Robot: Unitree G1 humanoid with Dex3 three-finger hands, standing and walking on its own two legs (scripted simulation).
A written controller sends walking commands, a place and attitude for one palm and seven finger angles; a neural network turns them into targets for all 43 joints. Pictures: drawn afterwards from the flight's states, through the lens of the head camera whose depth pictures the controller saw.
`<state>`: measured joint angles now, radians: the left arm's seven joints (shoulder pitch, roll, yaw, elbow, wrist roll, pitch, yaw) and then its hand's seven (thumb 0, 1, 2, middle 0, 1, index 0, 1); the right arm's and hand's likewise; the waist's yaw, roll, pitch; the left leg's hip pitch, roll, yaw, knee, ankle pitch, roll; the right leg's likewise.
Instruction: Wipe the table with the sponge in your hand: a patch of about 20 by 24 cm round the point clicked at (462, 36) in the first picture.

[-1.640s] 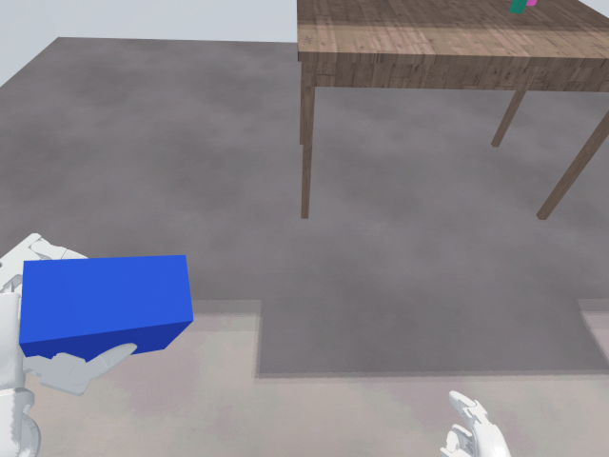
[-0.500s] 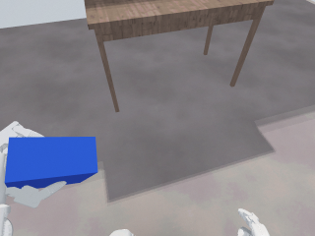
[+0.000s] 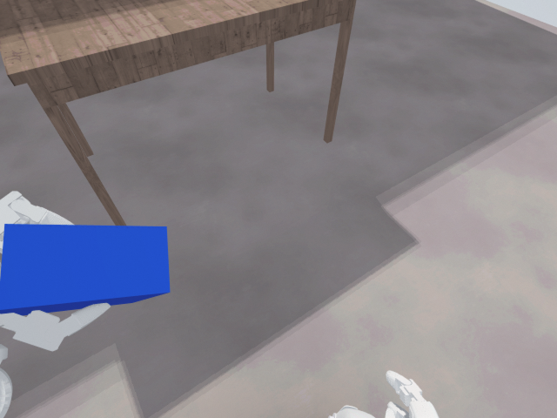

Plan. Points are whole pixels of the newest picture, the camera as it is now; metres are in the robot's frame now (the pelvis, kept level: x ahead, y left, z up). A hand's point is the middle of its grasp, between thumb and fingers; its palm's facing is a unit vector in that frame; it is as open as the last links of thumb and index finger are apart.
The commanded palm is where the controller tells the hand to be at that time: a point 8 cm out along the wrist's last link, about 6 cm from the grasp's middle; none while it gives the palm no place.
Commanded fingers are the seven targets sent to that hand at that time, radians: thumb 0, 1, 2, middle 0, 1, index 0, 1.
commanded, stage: walk to a spot facing it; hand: left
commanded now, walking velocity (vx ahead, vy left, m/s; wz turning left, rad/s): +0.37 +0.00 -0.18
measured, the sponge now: (107, 271) +0.24 +0.20 +0.15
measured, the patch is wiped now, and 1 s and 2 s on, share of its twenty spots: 0.00 0.00 0.00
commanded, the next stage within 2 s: turn to face it in 1.50 s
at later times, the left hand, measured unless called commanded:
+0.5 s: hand (122, 148) +0.41 +0.23 +0.17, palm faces +0.42 -0.84 -0.34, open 10.4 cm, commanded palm +0.36 +0.26 +0.18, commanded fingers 0.00 0.10 1.30 -1.20 -1.60 -1.20 -1.60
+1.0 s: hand (218, 103) +0.56 +0.13 +0.15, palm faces +0.29 -0.84 -0.46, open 10.4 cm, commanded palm +0.50 +0.19 +0.18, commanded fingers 0.00 0.10 1.30 -1.20 -1.60 -1.20 -1.60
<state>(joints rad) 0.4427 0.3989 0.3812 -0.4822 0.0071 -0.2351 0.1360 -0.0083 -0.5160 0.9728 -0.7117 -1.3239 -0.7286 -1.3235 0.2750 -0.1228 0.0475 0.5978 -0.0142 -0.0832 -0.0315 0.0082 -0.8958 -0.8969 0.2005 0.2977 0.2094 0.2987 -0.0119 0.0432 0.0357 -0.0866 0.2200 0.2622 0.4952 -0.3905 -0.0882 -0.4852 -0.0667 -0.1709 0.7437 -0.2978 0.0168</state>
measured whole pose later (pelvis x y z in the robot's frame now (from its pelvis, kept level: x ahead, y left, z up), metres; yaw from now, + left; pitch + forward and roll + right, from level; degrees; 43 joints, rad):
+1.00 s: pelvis +0.31 -0.08 +0.00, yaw -5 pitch +0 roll +1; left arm 0.48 0.31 0.33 -0.42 -0.01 -0.19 0.14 -0.01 -0.52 0.98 -0.71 -1.33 -0.73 -1.33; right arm 0.19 -0.27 -0.03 0.66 0.01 0.00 -0.06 0.01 -0.90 -0.90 0.20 0.30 0.21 0.30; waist -0.03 0.04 0.07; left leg -0.60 0.10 0.08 1.26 -0.35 -0.03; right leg -0.18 -0.06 -0.20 0.52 -0.34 -0.04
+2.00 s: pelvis +0.59 -0.14 -0.01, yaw +2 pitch +0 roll +1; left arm 0.56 0.43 0.43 -0.67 -0.03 -0.24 0.19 -0.01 -0.52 0.98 -0.71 -1.33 -0.73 -1.33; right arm 0.20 -0.26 -0.05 0.55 0.00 -0.02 -0.07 0.01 -0.90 -0.90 0.19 0.30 0.20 0.30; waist -0.03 -0.03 0.10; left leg -0.35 0.04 0.16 0.57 -0.22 -0.02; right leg -0.21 -0.09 -0.22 0.61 -0.39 -0.01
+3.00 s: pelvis +0.63 -0.13 +0.00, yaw +11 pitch +0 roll +0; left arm 0.45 0.36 0.36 -0.52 -0.01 -0.22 0.16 -0.01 -0.52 0.99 -0.70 -1.34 -0.73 -1.33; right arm 0.20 -0.13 0.02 0.61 0.01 -0.09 -0.04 0.01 -0.90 -0.90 0.20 0.30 0.20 0.30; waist -0.01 -0.01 0.03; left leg -0.25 0.07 0.17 0.51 -0.26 0.02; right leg -0.47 -0.09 -0.11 1.00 -0.42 0.03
